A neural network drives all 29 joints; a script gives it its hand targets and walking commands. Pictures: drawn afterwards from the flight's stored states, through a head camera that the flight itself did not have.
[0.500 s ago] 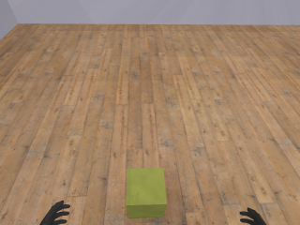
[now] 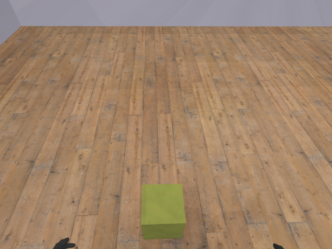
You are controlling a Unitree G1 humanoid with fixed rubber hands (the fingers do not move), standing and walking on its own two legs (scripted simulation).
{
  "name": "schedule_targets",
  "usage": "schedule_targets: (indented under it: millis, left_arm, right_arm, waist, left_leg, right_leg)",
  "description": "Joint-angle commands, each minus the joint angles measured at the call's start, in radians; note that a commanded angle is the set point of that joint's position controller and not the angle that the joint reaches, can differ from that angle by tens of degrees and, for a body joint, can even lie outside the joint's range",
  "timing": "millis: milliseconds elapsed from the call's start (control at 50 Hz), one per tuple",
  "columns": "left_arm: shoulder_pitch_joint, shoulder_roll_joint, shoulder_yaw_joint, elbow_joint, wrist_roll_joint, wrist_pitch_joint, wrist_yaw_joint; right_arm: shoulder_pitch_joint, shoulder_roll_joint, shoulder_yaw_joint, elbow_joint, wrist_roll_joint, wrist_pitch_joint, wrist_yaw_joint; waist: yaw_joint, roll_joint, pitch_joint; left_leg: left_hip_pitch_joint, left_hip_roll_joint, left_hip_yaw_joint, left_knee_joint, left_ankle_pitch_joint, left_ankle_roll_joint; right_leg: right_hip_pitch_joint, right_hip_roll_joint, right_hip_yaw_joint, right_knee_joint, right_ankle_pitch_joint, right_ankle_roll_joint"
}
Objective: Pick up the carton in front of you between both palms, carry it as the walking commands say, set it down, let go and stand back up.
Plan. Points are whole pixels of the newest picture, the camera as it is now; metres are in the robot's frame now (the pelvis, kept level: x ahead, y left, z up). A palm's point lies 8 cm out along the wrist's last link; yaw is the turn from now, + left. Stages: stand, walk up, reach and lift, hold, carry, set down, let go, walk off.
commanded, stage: stand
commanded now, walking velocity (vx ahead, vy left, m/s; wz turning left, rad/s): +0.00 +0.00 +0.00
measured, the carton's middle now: (162, 212) +0.46 +0.02 -0.65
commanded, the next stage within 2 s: none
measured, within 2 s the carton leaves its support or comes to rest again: neither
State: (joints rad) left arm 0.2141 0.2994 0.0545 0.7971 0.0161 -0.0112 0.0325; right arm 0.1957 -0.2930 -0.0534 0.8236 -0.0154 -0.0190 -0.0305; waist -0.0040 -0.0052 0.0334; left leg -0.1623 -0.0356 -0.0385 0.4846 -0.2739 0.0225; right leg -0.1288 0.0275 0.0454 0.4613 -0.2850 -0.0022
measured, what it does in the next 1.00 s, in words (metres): stands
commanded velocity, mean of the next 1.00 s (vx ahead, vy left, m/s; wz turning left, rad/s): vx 0.00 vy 0.00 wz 0.00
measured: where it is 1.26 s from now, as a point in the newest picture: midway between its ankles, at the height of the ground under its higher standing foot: outside the picture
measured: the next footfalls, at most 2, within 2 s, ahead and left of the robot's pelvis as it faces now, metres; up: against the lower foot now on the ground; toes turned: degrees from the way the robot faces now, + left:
none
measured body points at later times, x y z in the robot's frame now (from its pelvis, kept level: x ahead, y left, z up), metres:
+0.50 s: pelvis -0.02 +0.00 +0.00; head -0.03 +0.00 +0.45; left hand +0.08 +0.29 -0.12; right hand +0.08 -0.30 -0.11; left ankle -0.01 +0.11 -0.74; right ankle -0.02 -0.12 -0.74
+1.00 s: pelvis -0.03 +0.00 +0.01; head -0.03 +0.00 +0.46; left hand +0.06 +0.30 -0.12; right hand +0.06 -0.30 -0.11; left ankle -0.01 +0.11 -0.74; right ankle -0.02 -0.12 -0.74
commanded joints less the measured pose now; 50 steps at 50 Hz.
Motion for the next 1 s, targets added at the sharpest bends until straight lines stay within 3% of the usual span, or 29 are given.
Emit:
schedule_targets:
  millis: [0, 480, 980]
  left_arm:
    - [-0.017, 0.134, 0.029, -0.046, -0.001, -0.014, 0.004]
    - [-0.025, 0.166, 0.013, 0.067, -0.009, -0.02, 0.001]
    - [-0.04, 0.189, 0.002, 0.134, -0.014, -0.023, 0.0]
  right_arm:
    - [-0.022, -0.144, -0.03, -0.046, 0.002, -0.013, -0.004]
    - [-0.033, -0.175, -0.014, 0.06, 0.01, -0.014, -0.001]
    - [-0.045, -0.198, -0.005, 0.125, 0.017, -0.015, -0.001]
  waist:
    - [0.0, 0.008, -0.02]
    - [0.0, 0.009, 0.007]
    - [0.001, 0.007, 0.003]
  left_leg:
    - [0.0, 0.109, -0.098, -0.083, 0.215, -0.005]
    - [-0.01, 0.124, -0.115, -0.154, 0.117, -0.005]
    - [0.006, 0.134, -0.118, -0.183, 0.119, -0.01]
  right_leg:
    - [-0.017, -0.091, 0.076, -0.071, 0.191, 0.0]
    - [-0.017, -0.11, 0.096, -0.129, 0.119, -0.003]
    - [-0.014, -0.123, 0.102, -0.161, 0.123, -0.006]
